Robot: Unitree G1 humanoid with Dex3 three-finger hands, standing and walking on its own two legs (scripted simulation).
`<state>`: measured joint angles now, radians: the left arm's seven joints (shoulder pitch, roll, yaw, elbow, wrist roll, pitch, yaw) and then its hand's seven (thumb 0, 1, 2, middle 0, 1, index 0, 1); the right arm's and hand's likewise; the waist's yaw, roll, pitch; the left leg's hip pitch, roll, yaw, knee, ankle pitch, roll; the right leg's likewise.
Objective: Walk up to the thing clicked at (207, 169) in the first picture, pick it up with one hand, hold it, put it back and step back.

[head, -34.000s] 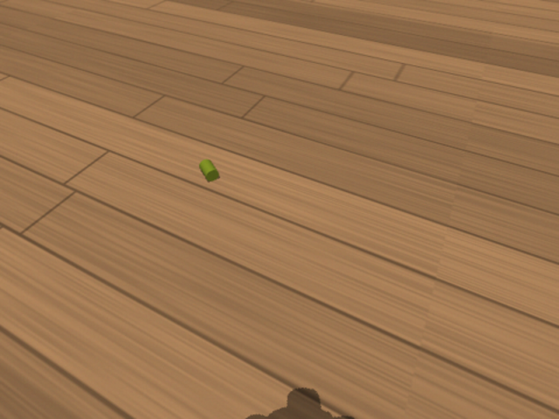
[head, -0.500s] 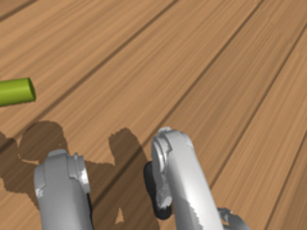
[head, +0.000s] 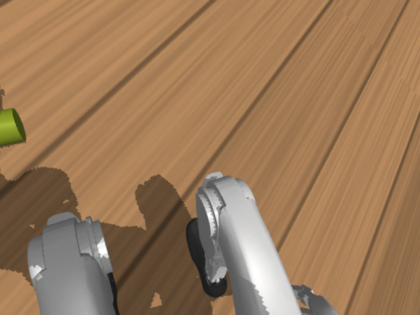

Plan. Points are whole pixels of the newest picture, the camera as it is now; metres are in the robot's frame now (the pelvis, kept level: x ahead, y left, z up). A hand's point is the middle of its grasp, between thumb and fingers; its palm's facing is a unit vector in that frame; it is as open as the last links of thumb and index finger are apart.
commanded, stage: approach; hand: left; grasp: from above
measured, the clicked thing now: out of the picture +0.51 +0.31 -0.29
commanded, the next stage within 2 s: close in in 0.40 s
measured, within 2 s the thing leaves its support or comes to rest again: neither
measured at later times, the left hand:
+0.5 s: hand out of the picture +0.50 +0.34 -0.17, palm faces -0.47 -0.08 -0.88, open 14.3 cm
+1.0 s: hand out of the picture +0.49 +0.31 -0.21, palm faces -0.46 -0.07 -0.88, open 14.4 cm
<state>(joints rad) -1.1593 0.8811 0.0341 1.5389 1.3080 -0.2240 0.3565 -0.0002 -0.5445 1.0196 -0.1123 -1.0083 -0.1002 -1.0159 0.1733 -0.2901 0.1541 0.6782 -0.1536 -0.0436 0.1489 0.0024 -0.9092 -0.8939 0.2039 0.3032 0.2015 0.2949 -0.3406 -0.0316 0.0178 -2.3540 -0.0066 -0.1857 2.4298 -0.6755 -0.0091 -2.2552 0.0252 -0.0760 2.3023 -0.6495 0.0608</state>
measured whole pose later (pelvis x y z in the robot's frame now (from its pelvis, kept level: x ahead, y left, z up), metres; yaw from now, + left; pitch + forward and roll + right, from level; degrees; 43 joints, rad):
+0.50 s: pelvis +0.00 +0.00 +0.00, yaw +0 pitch +33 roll -11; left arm -1.10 0.94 0.06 1.40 1.21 -0.19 0.21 0.00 -0.58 1.05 -0.10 -1.01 -0.08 -1.02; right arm 0.18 -0.31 0.16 0.65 -0.15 -0.03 0.14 0.00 -0.91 -0.89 0.20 0.30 0.20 0.30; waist -0.30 -0.03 0.06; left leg -2.35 -0.01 -0.20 2.45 -0.68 -0.02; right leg -2.26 0.03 -0.08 2.32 -0.65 0.07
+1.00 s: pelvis +0.00 +0.00 -0.01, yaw -2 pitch +31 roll -13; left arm -1.15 1.00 0.08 1.64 1.32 -0.20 0.42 0.00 -0.56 1.04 -0.09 -0.96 -0.07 -0.98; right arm 0.18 -0.31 0.24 0.63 -0.18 -0.08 0.15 0.00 -0.90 -0.90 0.20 0.30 0.20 0.29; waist -0.39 -0.07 0.10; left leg -2.38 0.00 -0.21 2.48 -0.67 0.00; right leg -2.26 0.04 -0.09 2.32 -0.63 0.07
